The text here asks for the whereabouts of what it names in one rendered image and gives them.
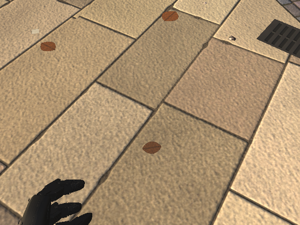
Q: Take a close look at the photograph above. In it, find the left robot hand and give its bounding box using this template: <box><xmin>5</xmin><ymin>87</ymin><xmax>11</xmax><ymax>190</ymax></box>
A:
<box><xmin>18</xmin><ymin>178</ymin><xmax>93</xmax><ymax>225</ymax></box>

